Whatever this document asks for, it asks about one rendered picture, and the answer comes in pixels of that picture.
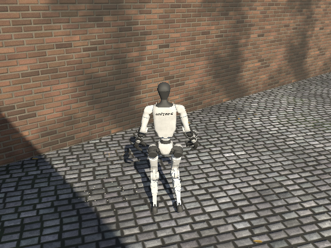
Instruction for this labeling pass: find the left robot shin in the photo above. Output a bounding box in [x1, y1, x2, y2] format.
[151, 172, 158, 207]

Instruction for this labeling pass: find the left robot forearm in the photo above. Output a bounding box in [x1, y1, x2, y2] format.
[136, 126, 144, 143]

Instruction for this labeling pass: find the left robot upper arm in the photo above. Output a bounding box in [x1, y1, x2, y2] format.
[140, 105, 154, 134]

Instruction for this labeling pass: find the robot left foot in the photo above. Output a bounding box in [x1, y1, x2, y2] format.
[152, 201, 159, 214]

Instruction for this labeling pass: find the right robot upper arm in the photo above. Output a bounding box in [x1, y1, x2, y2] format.
[175, 104, 190, 133]

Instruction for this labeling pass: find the robot right hand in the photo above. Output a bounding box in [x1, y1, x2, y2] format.
[186, 141, 198, 151]

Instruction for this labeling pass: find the right robot forearm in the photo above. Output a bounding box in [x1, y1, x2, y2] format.
[186, 125, 197, 143]

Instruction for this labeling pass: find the robot left hand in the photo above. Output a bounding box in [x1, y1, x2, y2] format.
[134, 141, 146, 151]

